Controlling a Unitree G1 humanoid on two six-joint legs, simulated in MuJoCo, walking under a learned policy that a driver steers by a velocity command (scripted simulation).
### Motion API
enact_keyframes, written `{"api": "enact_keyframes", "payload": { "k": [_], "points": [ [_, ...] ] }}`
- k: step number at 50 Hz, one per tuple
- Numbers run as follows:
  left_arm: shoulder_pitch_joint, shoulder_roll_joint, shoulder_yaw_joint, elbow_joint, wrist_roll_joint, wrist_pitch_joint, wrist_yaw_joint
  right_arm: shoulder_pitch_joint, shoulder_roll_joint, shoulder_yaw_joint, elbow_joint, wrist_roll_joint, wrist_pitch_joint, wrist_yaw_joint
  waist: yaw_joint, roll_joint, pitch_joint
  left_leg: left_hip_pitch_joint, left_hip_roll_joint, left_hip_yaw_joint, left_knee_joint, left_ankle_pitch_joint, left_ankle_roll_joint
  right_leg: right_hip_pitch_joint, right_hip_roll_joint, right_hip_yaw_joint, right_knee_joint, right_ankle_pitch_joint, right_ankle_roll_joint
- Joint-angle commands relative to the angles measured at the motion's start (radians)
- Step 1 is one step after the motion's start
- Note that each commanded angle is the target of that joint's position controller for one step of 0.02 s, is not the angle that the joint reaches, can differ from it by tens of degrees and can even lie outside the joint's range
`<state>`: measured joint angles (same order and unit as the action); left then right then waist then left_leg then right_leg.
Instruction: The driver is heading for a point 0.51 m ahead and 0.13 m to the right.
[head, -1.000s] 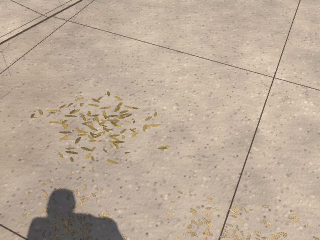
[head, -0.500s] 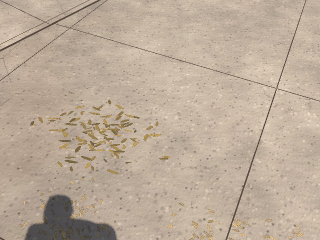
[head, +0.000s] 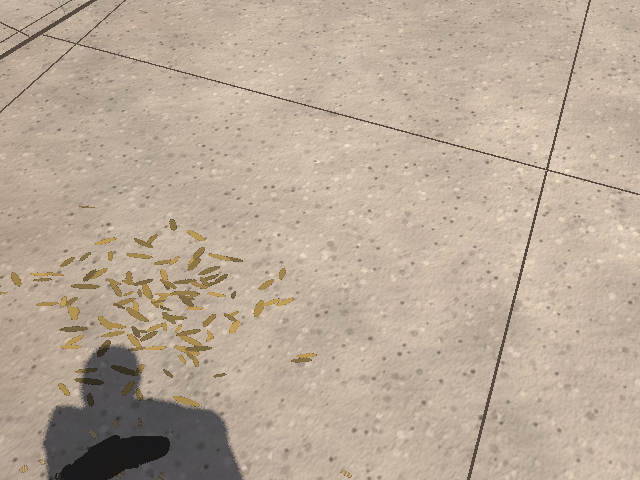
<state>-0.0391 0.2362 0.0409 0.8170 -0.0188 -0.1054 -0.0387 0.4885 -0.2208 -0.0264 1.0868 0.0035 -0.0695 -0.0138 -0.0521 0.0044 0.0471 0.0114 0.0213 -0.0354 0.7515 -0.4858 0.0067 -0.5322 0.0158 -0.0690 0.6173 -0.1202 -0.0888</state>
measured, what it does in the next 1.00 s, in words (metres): walks ahead: left foot, then right foot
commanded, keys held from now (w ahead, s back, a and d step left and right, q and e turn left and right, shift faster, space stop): w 0.26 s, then w+e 0.34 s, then no key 0.40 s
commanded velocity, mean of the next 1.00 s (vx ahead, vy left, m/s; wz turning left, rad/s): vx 0.39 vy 0.00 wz -0.18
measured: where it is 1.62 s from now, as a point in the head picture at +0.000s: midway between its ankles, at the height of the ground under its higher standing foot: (319, 426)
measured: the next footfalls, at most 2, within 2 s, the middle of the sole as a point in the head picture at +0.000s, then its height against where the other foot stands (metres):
left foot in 0.50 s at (253, 474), level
right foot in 0.92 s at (382, 401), level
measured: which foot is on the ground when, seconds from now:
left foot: up 0.00-0.48, down 0.50-0.94, up 0.96-1.00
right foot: down 0.00-0.52, up 0.54-0.90, down 0.92-1.00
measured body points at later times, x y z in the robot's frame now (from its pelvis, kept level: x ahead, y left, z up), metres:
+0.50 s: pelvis +0.29 +0.03 +0.01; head +0.31 +0.03 +0.46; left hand +0.24 +0.30 -0.13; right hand +0.49 -0.22 -0.07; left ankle +0.42 +0.14 -0.72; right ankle +0.13 -0.09 -0.71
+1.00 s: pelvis +0.49 +0.00 +0.02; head +0.52 -0.02 +0.47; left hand +0.71 +0.20 -0.09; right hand +0.47 -0.27 -0.13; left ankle +0.43 +0.15 -0.69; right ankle +0.56 -0.12 -0.71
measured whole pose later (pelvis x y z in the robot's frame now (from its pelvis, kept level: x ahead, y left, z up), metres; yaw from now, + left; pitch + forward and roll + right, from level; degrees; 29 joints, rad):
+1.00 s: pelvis +0.49 +0.00 +0.02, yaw -13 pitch +2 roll +2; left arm 0.08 0.22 0.05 0.83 0.02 -0.04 0.00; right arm 0.22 -0.26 -0.05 0.99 0.00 -0.06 -0.01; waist -0.04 0.00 0.03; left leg -0.23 0.03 0.07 0.75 -0.53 -0.03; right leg -0.44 0.00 -0.01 0.53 -0.12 -0.05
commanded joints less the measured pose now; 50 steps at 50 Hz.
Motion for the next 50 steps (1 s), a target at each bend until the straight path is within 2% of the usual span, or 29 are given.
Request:
{"api": "enact_keyframes", "payload": {
  "k": [1, 2, 3, 5, 7, 10, 12, 15, 18, 21, 23, 24, 25, 26, 27, 28, 29, 30, 32, 35, 39, 42, 44, 45, 46, 47, 48, 49, 50],
  "points": [
    [0.377, 0.173, 0.048, 0.082, 0.007, 0.007, 0.005, -0.016, -0.103, -0.015, -0.106, 0.043, -0.065, 0.022, 0.160, -0.186, -0.249, -0.738, -0.016, -0.098, 0.686, 0.001, 0.048, 0.796, -0.374, 0.748, -0.369, -0.345, -0.213],
    [0.271, 0.135, 0.035, 0.058, 0.006, 0.000, 0.003, -0.100, -0.126, -0.019, -0.132, 0.048, -0.072, 0.015, 0.127, -0.086, -0.145, -0.715, 0.043, -0.069, 0.647, 0.102, 0.061, 0.608, -0.342, 0.589, -0.391, -0.249, -0.180],
    [0.206, 0.107, 0.025, 0.051, 0.015, -0.007, -0.004, -0.132, -0.125, -0.028, -0.136, 0.037, -0.066, 0.004, 0.088, -0.024, -0.086, -0.660, 0.085, -0.050, 0.585, 0.172, 0.062, 0.450, -0.302, 0.466, -0.417, -0.132, -0.158],
    [0.169, 0.075, 0.017, 0.063, 0.027, -0.015, -0.012, -0.080, -0.083, -0.033, -0.127, 0.021, -0.034, -0.006, 0.022, -0.071, -0.064, -0.536, 0.131, -0.056, 0.493, 0.224, 0.061, 0.294, -0.235, 0.326, -0.468, -0.068, -0.137],
    [0.207, 0.086, 0.017, 0.089, 0.023, -0.020, -0.007, -0.085, -0.067, -0.036, -0.135, 0.017, -0.014, -0.011, 0.009, -0.076, -0.031, -0.539, 0.140, -0.036, 0.430, 0.239, 0.048, 0.234, -0.217, 0.261, -0.509, -0.035, -0.154],
    [0.275, 0.134, 0.026, 0.113, 0.024, -0.019, 0.019, -0.227, -0.095, -0.046, -0.191, 0.002, -0.011, -0.014, 0.031, -0.050, 0.014, -0.678, 0.157, -0.031, 0.269, 0.381, 0.013, 0.271, -0.224, 0.235, -0.542, -0.004, -0.167],
    [0.315, 0.142, 0.027, 0.121, 0.021, -0.012, 0.032, -0.304, -0.091, -0.047, -0.217, -0.001, -0.018, -0.008, 0.052, -0.041, 0.016, -0.716, 0.149, -0.023, 0.132, 0.495, 0.003, 0.321, -0.215, 0.207, -0.540, 0.034, -0.151],
    [0.385, 0.153, 0.028, 0.135, 0.008, -0.003, 0.043, -0.434, -0.074, -0.039, -0.254, 0.003, -0.029, 0.004, 0.096, -0.036, 0.027, -0.675, 0.105, 0.011, -0.064, 0.604, -0.007, 0.351, -0.193, 0.174, -0.531, 0.058, -0.125],
    [0.448, 0.162, 0.033, 0.152, -0.002, 0.011, 0.048, -0.527, -0.074, -0.032, -0.285, 0.012, -0.038, 0.020, 0.126, -0.038, 0.043, -0.659, 0.072, 0.014, -0.179, 0.592, -0.019, 0.422, -0.208, 0.193, -0.486, 0.052, -0.123],
    [0.469, 0.169, 0.041, 0.156, -0.007, 0.027, 0.055, -0.554, -0.101, -0.034, -0.309, 0.017, -0.054, 0.037, 0.112, -0.055, 0.037, -0.609, 0.052, -0.007, -0.264, 0.519, -0.007, 0.492, -0.245, 0.241, -0.409, 0.056, -0.108],
    [0.448, 0.185, 0.050, 0.148, -0.006, 0.036, 0.057, -0.489, -0.138, -0.048, -0.301, 0.020, -0.064, 0.039, 0.065, -0.088, 0.001, -0.488, 0.027, 0.008, -0.289, 0.440, 0.011, 0.505, -0.255, 0.268, -0.331, 0.147, -0.089],
    [0.431, 0.174, 0.046, 0.138, -0.002, 0.039, 0.056, -0.379, -0.173, -0.067, -0.272, 0.019, -0.069, 0.034, 0.005, -0.086, -0.063, -0.332, 0.007, 0.027, -0.315, 0.411, 0.035, 0.488, -0.213, 0.245, -0.210, 0.270, -0.066],
    [0.415, 0.132, 0.030, 0.114, 0.010, 0.038, 0.052, -0.197, -0.234, -0.090, -0.234, 0.006, -0.073, 0.025, -0.072, -0.056, -0.209, -0.049, 0.090, -0.040, -0.265, 0.421, 0.087, 0.366, -0.150, 0.201, 0.035, 0.239, -0.033],
    [0.488, 0.028, 0.003, 0.078, 0.017, 0.023, 0.049, -0.055, -0.342, -0.116, -0.217, -0.014, -0.067, 0.017, -0.066, 0.160, -0.388, 0.358, 0.344, -0.387, -0.270, 0.366, 0.203, 0.012, 0.001, 0.100, 0.418, -0.092, 0.040],
    [0.526, 0.026, -0.002, 0.074, -0.012, 0.006, 0.046, -0.036, -0.296, -0.103, -0.207, -0.014, -0.059, 0.022, -0.052, 0.326, -0.480, 0.432, 0.441, -0.706, -0.420, 0.225, 0.281, -0.174, 0.035, 0.178, 0.626, -0.474, 0.051],
    [0.456, 0.138, 0.027, 0.068, -0.036, 0.002, 0.048, -0.114, -0.202, -0.077, -0.228, -0.009, -0.059, 0.020, -0.051, 0.201, -0.327, 0.307, 0.400, -0.576, -0.438, 0.170, 0.228, -0.251, -0.031, 0.218, 0.710, -0.419, 0.041],
    [0.393, 0.149, 0.033, 0.054, -0.035, 0.005, 0.051, -0.187, -0.156, -0.062, -0.243, -0.005, -0.056, 0.018, -0.033, 0.132, -0.220, 0.162, 0.364, -0.413, -0.453, 0.210, 0.186, -0.255, -0.082, 0.187, 0.703, -0.326, 0.035],
    [0.364, 0.134, 0.037, 0.050, -0.025, 0.013, 0.055, -0.251, -0.129, -0.053, -0.244, -0.006, -0.055, 0.021, -0.004, 0.079, -0.143, 0.020, 0.319, -0.304, -0.496, 0.270, 0.167, -0.210, -0.116, 0.176, 0.653, -0.251, 0.039],
    [0.384, 0.092, 0.045, 0.052, -0.013, 0.040, 0.058, -0.310, -0.105, -0.045, -0.233, -0.023, -0.057, 0.027, 0.054, 0.109, -0.059, -0.160, 0.255, -0.139, -0.545, 0.518, 0.157, -0.093, -0.137, 0.173, 0.574, -0.195, 0.051],
    [0.385, 0.050, 0.041, 0.033, 0.000, 0.062, 0.061, -0.302, -0.137, -0.057, -0.202, -0.027, -0.063, 0.021, 0.091, 0.077, -0.044, -0.216, 0.240, 0.000, -0.542, 0.897, 0.193, -0.064, -0.108, 0.152, 0.459, -0.150, 0.075],
    [0.265, 0.023, 0.021, -0.003, 0.018, 0.057, 0.039, -0.310, -0.163, -0.059, -0.184, -0.012, -0.043, -0.002, 0.068, 0.078, -0.073, -0.232, 0.187, 0.125, -0.538, 0.933, 0.178, 0.057, -0.087, 0.079, 0.124, 0.084, 0.084],
    [0.196, 0.056, 0.023, -0.027, 0.020, 0.060, 0.027, -0.269, -0.190, -0.064, -0.153, 0.004, -0.027, -0.005, 0.047, 0.082, -0.093, -0.151, 0.216, 0.102, -0.491, 0.902, 0.173, 0.093, -0.071, 0.077, 0.019, 0.104, 0.075],
    [0.188, 0.083, 0.031, -0.036, 0.025, 0.058, 0.024, -0.280, -0.199, -0.068, -0.143, 0.020, -0.016, -0.007, 0.063, 0.088, -0.095, -0.115, 0.230, 0.082, -0.421, 0.860, 0.150, 0.120, -0.062, 0.077, -0.049, 0.080, 0.047],
    [0.215, 0.095, 0.037, -0.026, 0.029, 0.056, 0.023, -0.291, -0.197, -0.067, -0.140, 0.027, -0.010, -0.008, 0.086, 0.077, -0.105, -0.114, 0.214, 0.085, -0.364, 0.818, 0.127, 0.182, -0.046, 0.062, -0.123, 0.126, 0.029],
    [0.254, 0.133, 0.052, -0.008, 0.035, 0.055, 0.029, -0.252, -0.178, -0.062, -0.127, 0.021, -0.007, -0.007, 0.094, 0.040, -0.130, -0.123, 0.163, 0.098, -0.277, 0.774, 0.092, 0.280, -0.034, 0.060, -0.185, 0.252, 0.006],
    [0.309, 0.212, 0.073, -0.003, 0.041, 0.054, 0.040, -0.207, -0.147, -0.051, -0.129, -0.007, -0.010, -0.006, 0.091, -0.064, -0.203, -0.207, 0.094, 0.148, -0.121, 0.572, 0.034, 0.447, -0.155, 0.174, -0.146, 0.701, -0.035],
    [0.320, 0.217, 0.063, -0.001, 0.055, 0.063, 0.048, -0.084, -0.055, -0.019, -0.112, -0.025, -0.011, 0.001, 0.040, -0.242, -0.307, -0.408, 0.002, 0.137, 0.102, 0.044, -0.029, 0.672, -0.356, 0.391, -0.114, 0.910, -0.209],
    [0.330, 0.124, 0.039, 0.009, 0.039, 0.069, 0.043, -0.112, -0.076, -0.021, -0.104, -0.011, 0.006, 0.003, 0.069, -0.214, -0.360, -0.434, 0.006, 0.035, 0.218, -0.224, -0.052, 0.632, -0.392, 0.463, -0.170, 0.737, -0.260],
    [0.291, 0.109, 0.031, 0.008, 0.030, 0.067, 0.036, -0.174, -0.120, -0.032, -0.123, 0.011, 0.023, 0.001, 0.071, -0.169, -0.292, -0.476, 0.026, 0.004, 0.271, -0.226, -0.052, 0.555, -0.348, 0.431, -0.213, 0.525, -0.232]
  ]
}}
